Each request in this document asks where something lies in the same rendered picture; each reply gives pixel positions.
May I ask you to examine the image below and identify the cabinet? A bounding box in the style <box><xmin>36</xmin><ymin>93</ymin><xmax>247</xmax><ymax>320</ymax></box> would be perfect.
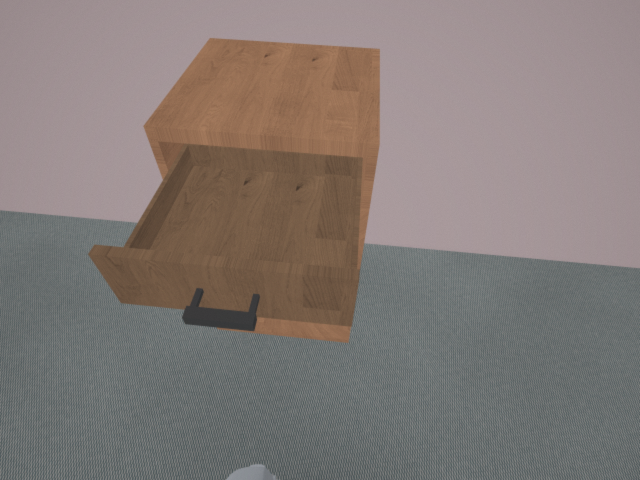
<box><xmin>143</xmin><ymin>38</ymin><xmax>380</xmax><ymax>343</ymax></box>

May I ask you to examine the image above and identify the drawer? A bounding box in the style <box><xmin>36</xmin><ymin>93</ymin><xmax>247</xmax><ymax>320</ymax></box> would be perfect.
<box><xmin>88</xmin><ymin>144</ymin><xmax>363</xmax><ymax>327</ymax></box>

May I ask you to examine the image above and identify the handle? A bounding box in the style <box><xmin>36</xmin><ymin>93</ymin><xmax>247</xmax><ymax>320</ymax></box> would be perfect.
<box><xmin>182</xmin><ymin>288</ymin><xmax>260</xmax><ymax>331</ymax></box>

